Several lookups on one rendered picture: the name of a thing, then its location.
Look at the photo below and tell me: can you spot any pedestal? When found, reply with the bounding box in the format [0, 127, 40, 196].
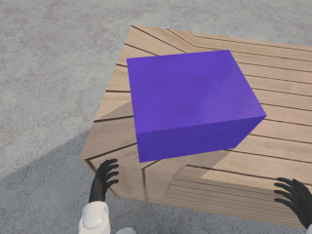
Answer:
[79, 24, 312, 229]

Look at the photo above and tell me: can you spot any right robot hand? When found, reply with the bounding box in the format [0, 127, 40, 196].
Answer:
[274, 177, 312, 229]

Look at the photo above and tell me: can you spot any robot left forearm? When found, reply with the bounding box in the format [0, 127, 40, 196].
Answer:
[78, 201, 111, 234]

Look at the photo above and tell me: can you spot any left robot hand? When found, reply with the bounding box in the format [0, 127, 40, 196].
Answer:
[89, 159, 119, 204]

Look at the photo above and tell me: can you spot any carton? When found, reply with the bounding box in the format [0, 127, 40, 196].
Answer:
[126, 50, 267, 163]

